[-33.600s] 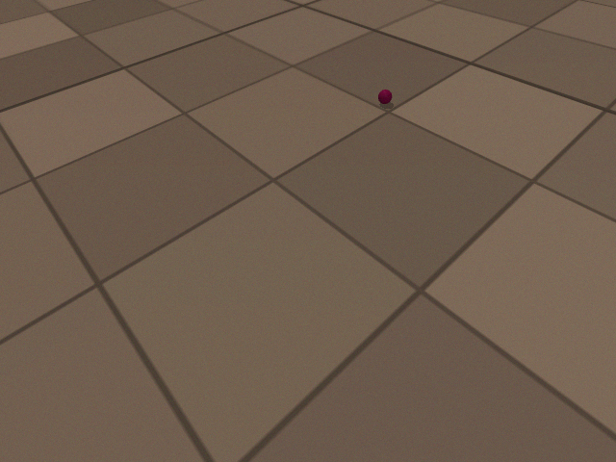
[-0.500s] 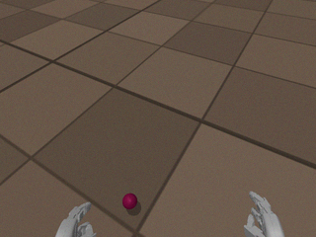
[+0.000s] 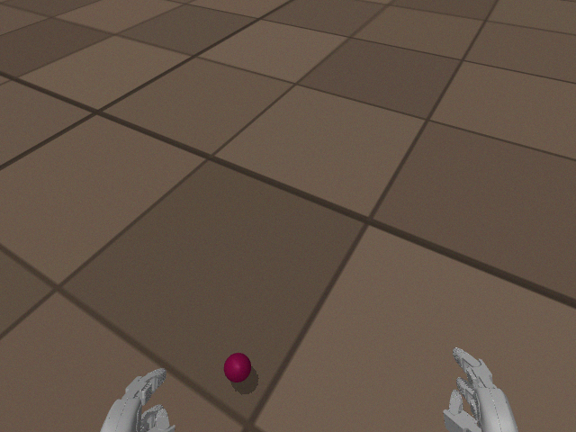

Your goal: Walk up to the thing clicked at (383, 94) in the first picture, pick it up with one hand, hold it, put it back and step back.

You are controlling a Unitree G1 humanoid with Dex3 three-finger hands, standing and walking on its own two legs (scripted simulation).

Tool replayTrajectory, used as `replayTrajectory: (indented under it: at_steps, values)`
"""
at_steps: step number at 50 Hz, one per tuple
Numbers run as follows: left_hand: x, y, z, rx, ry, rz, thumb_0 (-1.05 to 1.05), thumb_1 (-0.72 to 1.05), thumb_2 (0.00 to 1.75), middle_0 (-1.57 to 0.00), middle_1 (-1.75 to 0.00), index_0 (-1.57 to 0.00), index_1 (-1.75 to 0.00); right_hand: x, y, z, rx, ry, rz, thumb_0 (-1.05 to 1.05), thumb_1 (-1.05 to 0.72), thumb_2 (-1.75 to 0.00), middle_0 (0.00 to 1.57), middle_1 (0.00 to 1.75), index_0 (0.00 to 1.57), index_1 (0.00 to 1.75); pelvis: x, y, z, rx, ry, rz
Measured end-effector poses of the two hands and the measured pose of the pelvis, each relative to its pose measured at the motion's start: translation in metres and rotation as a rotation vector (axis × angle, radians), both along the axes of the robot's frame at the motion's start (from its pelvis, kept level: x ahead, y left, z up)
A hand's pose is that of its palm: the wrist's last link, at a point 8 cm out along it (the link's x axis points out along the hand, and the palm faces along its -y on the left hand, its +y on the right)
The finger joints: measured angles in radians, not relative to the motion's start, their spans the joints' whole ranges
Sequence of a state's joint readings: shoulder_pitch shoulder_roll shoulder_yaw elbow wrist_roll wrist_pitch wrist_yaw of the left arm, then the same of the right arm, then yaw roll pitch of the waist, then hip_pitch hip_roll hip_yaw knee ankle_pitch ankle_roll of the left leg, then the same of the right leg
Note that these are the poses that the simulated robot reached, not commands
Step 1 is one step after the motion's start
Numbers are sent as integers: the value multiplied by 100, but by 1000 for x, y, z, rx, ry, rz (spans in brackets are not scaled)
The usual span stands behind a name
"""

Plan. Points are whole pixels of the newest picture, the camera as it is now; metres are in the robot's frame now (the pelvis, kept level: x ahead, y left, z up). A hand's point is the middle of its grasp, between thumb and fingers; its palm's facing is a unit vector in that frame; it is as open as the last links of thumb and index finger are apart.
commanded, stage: home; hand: left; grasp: from above
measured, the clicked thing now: (237, 367) +0.45 +0.20 -0.67
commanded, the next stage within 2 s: stand in 0.52 s
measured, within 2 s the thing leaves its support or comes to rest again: neither
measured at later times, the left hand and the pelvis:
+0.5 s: hand out of the picture +0.16 +0.18 -0.04, palm faces +0.05 -0.98 -0.20, open 7.4 cm; pelvis +0.00 +0.00 +0.00, yaw +0 degrees
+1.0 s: hand out of the picture +0.08 +0.24 -0.11, palm faces +0.04 -0.95 -0.32, open 7.4 cm; pelvis +0.00 +0.01 +0.04, yaw +0 degrees
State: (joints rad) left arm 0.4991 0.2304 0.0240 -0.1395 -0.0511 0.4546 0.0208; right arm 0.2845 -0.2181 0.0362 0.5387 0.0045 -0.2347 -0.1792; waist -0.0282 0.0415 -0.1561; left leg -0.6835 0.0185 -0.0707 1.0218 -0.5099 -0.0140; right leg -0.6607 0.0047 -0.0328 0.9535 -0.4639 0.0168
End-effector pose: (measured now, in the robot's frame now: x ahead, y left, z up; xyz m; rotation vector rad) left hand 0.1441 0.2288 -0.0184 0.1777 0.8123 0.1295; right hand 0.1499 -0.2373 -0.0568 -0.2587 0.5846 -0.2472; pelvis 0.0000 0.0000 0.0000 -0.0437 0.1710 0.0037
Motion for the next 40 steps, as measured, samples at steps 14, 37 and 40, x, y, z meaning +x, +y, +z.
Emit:
replayTrajectory:
  at_steps: [14,37,40]
  values:
    - [0,0,0,-3,1,2,1,91,90,-20,-30,-20,-30,1,-1,0,-1,-1,0,1,-90,-90,20,30,20,30,0,0,-1,-1,3,2]
    - [3,22,-29,107,8,-40,1,91,90,-20,-30,-20,-30,-11,-10,-19,-41,303,143,1,-90,-90,20,30,20,30,-8,1,14,35,-109,-8]
    - [-11,35,-40,118,79,-11,1,91,90,-20,-30,-20,-30,-25,-21,-18,-19,377,108,1,-90,-89,20,30,21,30,-9,1,21,45,-135,-9]
